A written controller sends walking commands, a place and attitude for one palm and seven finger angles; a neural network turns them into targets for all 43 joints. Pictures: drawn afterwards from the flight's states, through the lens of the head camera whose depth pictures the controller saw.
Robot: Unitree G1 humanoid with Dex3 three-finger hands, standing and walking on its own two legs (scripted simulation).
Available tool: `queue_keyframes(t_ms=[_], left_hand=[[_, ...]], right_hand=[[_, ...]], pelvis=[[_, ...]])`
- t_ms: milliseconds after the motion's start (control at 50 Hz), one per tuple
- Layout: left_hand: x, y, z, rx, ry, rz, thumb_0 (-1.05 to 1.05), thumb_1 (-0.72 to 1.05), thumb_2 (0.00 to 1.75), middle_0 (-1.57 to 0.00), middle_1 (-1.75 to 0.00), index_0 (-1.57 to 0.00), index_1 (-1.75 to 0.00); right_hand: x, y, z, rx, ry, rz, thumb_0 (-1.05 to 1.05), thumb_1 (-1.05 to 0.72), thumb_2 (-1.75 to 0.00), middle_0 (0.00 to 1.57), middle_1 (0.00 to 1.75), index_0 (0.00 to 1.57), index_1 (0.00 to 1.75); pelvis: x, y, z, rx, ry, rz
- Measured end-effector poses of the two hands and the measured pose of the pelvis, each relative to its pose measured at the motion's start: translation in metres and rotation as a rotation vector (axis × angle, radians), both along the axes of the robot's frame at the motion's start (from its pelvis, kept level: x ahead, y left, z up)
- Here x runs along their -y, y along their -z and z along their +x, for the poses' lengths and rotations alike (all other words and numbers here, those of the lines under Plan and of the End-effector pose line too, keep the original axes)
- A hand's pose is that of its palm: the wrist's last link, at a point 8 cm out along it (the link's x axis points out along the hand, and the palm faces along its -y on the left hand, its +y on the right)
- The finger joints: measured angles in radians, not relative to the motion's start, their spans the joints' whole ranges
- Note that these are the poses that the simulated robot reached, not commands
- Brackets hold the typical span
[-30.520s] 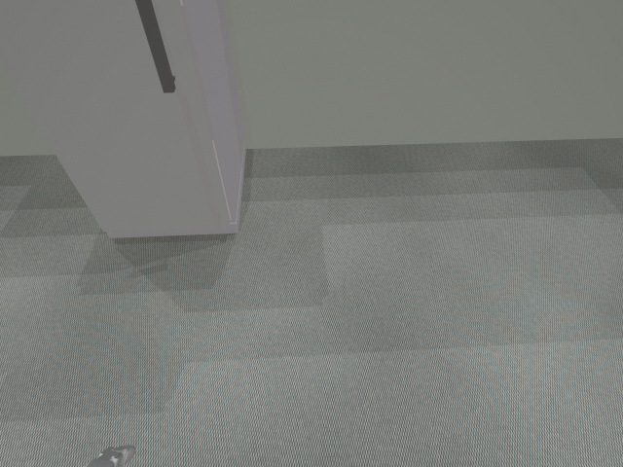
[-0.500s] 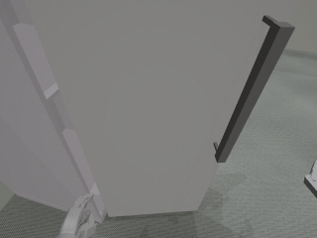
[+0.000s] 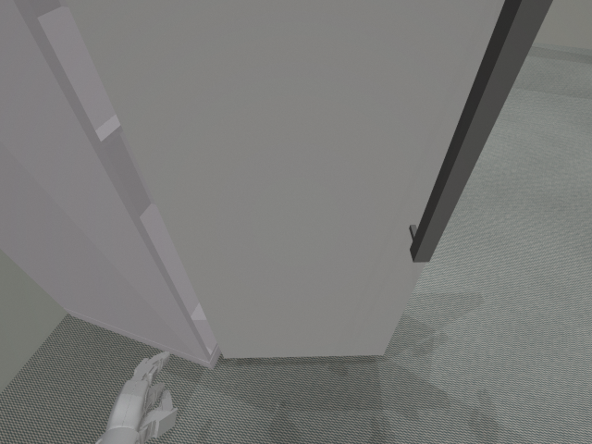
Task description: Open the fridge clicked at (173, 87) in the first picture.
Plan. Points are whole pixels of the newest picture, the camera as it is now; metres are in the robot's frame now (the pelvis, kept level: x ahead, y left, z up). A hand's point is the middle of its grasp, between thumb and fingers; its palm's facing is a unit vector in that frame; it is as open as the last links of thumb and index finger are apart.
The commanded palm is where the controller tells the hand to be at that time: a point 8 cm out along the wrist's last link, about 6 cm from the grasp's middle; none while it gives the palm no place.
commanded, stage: step back with the hand held close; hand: right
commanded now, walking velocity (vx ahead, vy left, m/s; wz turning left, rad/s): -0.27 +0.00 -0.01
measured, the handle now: (453, 149) +0.46 -0.19 +0.17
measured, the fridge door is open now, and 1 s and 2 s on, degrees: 70 70 70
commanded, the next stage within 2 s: stop stepping back and stand still in 0.68 s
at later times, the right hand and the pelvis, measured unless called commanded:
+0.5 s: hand out of the picture +0.14 -0.25 +0.17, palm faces +0.37 +0.81 -0.46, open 7.4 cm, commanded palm +0.07 -0.30 +0.19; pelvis -0.07 +0.00 +0.00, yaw +0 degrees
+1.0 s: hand out of the picture +0.01 -0.26 +0.18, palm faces +0.40 +0.79 -0.46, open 7.4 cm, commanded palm -0.04 -0.30 +0.19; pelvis -0.18 +0.01 +0.01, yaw +0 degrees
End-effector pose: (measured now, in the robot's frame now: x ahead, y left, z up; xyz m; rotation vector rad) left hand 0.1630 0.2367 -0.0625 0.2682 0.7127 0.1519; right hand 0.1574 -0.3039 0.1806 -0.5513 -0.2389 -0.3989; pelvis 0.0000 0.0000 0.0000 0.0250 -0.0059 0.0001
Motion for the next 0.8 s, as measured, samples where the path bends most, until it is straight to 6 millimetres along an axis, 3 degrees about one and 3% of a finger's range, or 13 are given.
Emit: queue_keyframes(t_ms=[220, 340, 520, 600, 660, 800], left_hand=[[0.01, -0.003, -0.034, -0.021, 0.003, 0.043, 0.01, 0.9, 0.9, -0.21, -0.3, -0.21, -0.3], [0.016, -0.001, -0.03, -0.011, 0.059, 0.034, 0.01, 0.9, 0.9, -0.21, -0.3, -0.21, -0.3], [0.018, -0.009, -0.035, 0.078, 0.071, -0.008, 0.01, 0.9, 0.9, -0.21, -0.3, -0.21, -0.3], [0.011, -0.015, -0.057, 0.089, 0.052, -0.008, 0.01, 0.9, 0.9, -0.21, -0.3, -0.21, -0.3], [0.005, -0.017, -0.081, 0.025, 0.039, 0.025, 0.01, 0.9, 0.9, -0.21, -0.3, -0.21, -0.3], [0.004, -0.007, -0.137, -0.029, 0.011, 0.071, 0.01, 0.9, 0.9, -0.21, -0.3, -0.21, -0.3]], right_hand=[[0.011, 0.0, -0.02, 0.07, -0.029, -0.009, 0.01, -0.89, -0.9, 0.21, 0.31, 0.21, 0.3], [0.019, -0.01, -0.04, 0.085, 0.003, -0.075, 0.01, -0.89, -0.9, 0.21, 0.31, 0.21, 0.3], [-0.013, -0.005, -0.064, 0.042, -0.114, -0.032, 0.01, -0.89, -0.9, 0.21, 0.31, 0.21, 0.3], [-0.015, -0.013, -0.091, 0.056, -0.119, -0.061, 0.01, -0.89, -0.9, 0.21, 0.31, 0.21, 0.3], [-0.006, -0.017, -0.108, 0.09, -0.081, -0.046, 0.01, -0.89, -0.9, 0.22, 0.31, 0.21, 0.3], [0.017, -0.005, -0.132, 0.112, -0.04, -0.01, 0.01, -0.89, -0.9, 0.21, 0.31, 0.21, 0.3]], pelvis=[[0.01, 0.0, -0.019, -0.005, 0.043, 0.04], [0.007, 0.002, -0.027, -0.053, 0.039, 0.035], [-0.002, 0.003, -0.074, -0.022, 0.009, 0.023], [-0.006, 0.002, -0.09, -0.024, 0.016, 0.018], [-0.002, -0.004, -0.098, -0.036, 0.012, -0.005], [0.008, 0.001, -0.139, -0.032, 0.034, -0.009]])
